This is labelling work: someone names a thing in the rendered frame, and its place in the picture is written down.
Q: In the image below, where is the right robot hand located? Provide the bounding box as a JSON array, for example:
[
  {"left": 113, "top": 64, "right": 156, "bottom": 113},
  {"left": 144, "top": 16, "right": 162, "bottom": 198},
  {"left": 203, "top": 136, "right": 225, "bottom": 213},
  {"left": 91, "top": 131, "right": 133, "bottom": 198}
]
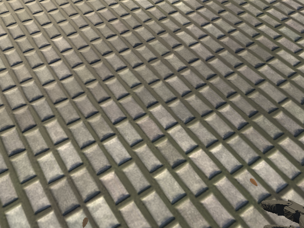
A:
[{"left": 261, "top": 199, "right": 304, "bottom": 228}]

